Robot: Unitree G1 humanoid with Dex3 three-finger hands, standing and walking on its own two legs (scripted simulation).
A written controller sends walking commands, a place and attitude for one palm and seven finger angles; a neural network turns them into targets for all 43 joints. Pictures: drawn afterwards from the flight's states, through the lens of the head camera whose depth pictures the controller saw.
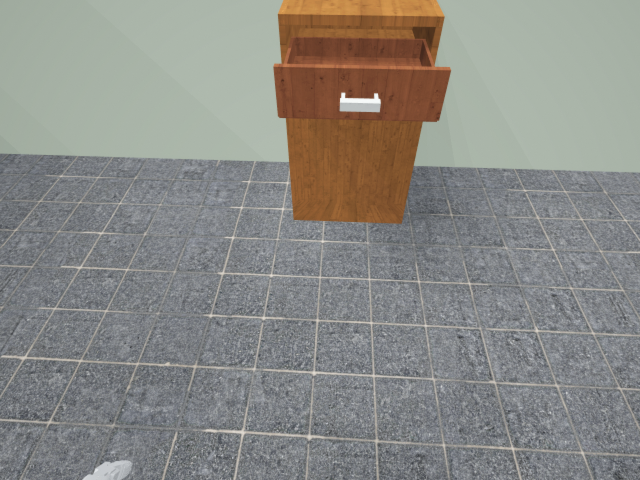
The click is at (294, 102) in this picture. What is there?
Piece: drawer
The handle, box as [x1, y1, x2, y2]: [340, 93, 380, 111]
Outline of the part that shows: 341,93 340,110 379,111 380,101 377,98 377,93 374,93 373,99 345,98 344,93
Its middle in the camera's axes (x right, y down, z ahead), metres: +0.10 -0.36 +1.01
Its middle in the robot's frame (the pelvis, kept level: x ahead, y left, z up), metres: +1.00 -0.05 -0.01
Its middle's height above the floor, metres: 0.76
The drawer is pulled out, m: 0.30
